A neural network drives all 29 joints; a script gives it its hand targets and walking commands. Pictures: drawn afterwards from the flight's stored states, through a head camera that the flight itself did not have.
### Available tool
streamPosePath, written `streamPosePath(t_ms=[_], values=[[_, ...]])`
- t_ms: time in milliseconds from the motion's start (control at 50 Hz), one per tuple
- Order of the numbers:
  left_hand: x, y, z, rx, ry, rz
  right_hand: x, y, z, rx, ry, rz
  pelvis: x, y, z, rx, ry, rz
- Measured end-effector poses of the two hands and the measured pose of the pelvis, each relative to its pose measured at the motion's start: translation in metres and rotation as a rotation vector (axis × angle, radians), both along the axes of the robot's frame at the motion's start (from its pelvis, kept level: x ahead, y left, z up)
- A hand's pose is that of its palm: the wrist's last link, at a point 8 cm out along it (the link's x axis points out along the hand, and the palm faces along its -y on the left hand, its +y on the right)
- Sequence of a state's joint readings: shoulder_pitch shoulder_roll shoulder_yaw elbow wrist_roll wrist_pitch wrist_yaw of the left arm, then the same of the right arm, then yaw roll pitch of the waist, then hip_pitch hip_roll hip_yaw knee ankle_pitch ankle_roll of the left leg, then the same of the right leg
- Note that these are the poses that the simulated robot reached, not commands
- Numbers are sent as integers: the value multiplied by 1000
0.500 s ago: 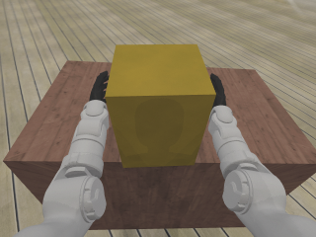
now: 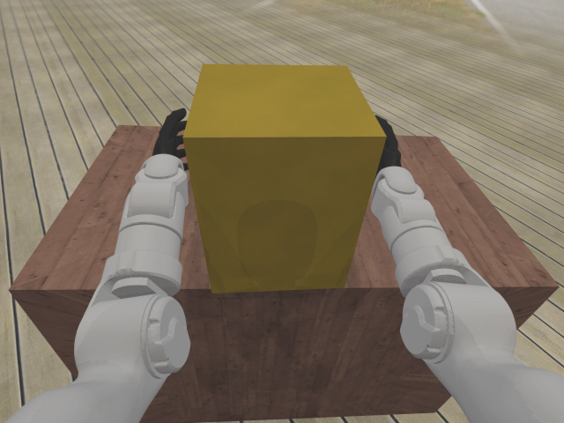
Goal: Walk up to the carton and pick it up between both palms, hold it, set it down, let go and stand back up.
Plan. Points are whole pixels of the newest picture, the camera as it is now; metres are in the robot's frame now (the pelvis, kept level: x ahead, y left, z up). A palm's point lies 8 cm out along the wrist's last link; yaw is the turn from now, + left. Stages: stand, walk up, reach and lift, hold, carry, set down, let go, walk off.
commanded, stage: reach and lift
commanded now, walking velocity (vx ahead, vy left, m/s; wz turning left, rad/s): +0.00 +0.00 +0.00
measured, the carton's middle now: (277, 182) +0.44 -0.03 +0.16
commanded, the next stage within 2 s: none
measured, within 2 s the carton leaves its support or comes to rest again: neither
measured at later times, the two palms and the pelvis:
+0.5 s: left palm (144, 149) +0.40 +0.15 +0.24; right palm (379, 146) +0.39 -0.16 +0.25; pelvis +0.00 +0.00 +0.00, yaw +1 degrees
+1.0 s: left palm (138, 132) +0.39 +0.15 +0.27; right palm (392, 125) +0.38 -0.16 +0.29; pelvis -0.01 +0.00 +0.00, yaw +1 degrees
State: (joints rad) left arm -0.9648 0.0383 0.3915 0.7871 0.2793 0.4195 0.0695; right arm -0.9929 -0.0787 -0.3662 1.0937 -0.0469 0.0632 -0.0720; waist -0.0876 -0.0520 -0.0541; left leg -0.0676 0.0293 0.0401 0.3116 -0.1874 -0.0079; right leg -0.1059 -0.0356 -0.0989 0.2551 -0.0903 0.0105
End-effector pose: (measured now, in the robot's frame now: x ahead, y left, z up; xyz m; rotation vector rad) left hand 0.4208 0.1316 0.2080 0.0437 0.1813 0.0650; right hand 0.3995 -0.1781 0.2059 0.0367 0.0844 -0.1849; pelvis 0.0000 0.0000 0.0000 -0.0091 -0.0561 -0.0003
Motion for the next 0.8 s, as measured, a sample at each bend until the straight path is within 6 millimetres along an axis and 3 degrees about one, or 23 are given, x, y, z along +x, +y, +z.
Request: streamPosePath(t_ms=[420,800], values=[[-14,21,28,4,-11,31,-2,21,36,-14,1,37,-1,0,-1,-7,-28,23],[-28,16,51,5,-1,36,-13,15,66,-1,17,42,-6,0,-1,-7,-25,17]])
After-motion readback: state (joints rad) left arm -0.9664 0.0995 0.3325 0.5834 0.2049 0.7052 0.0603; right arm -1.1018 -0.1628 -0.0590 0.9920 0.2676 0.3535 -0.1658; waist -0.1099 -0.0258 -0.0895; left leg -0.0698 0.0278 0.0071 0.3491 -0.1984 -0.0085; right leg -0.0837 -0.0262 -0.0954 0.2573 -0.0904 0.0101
